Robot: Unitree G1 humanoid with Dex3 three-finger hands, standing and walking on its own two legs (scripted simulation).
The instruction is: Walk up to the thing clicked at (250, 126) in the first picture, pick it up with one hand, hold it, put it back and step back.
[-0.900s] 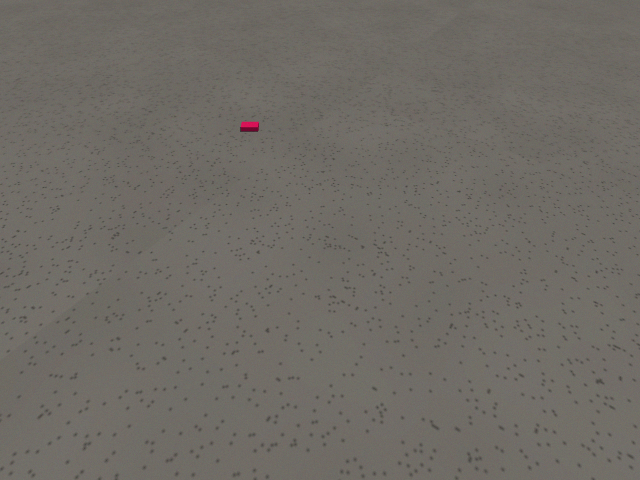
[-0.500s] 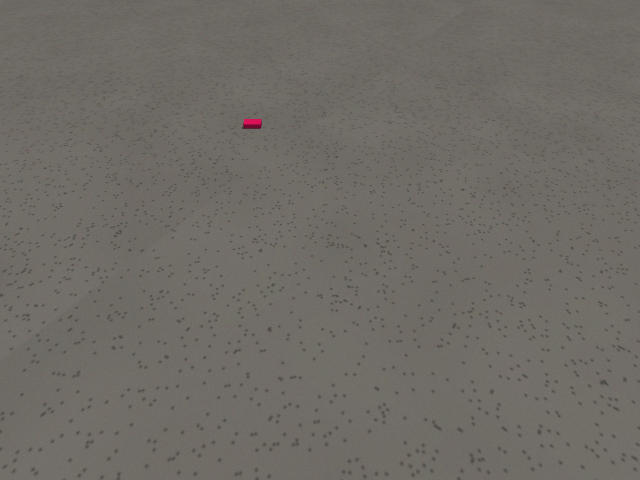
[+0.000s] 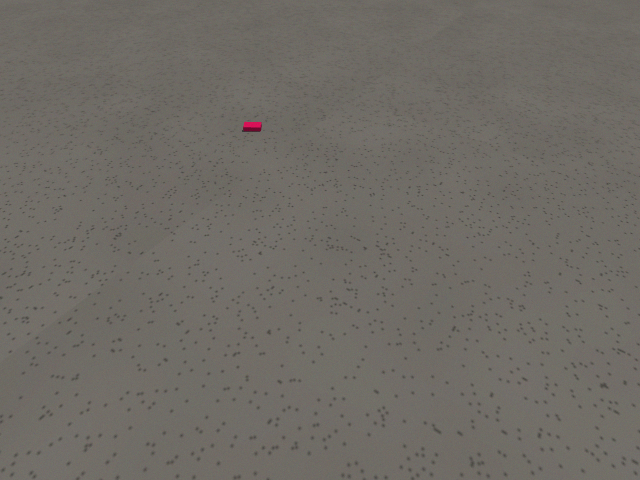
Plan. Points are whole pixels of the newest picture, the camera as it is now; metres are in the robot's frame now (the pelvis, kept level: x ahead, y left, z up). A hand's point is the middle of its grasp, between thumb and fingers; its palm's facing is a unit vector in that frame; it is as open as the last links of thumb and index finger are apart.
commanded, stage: stand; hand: left
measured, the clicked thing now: (252, 126) +2.14 +0.41 -0.77
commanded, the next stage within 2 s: walk up in 0.22 s
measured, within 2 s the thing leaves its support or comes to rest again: neither
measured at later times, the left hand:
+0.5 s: hand out of the picture +0.06 +0.33 -0.15, palm faces +0.05 -0.93 -0.38, open 7.4 cm
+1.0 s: hand (118, 323) +0.42 +0.37 -0.14, palm faces -0.11 -0.93 -0.35, open 7.4 cm
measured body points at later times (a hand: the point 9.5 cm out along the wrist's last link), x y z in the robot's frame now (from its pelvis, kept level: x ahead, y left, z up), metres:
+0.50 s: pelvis +0.05 +0.04 -0.01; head +0.05 +0.04 +0.44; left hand +0.05 +0.38 -0.13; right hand +0.16 -0.30 -0.11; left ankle +0.12 +0.18 -0.73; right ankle -0.01 -0.12 -0.75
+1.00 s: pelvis +0.29 +0.09 -0.01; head +0.30 +0.09 +0.44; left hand +0.42 +0.41 -0.11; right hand +0.27 -0.23 -0.14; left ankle +0.16 +0.20 -0.75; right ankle +0.46 -0.07 -0.72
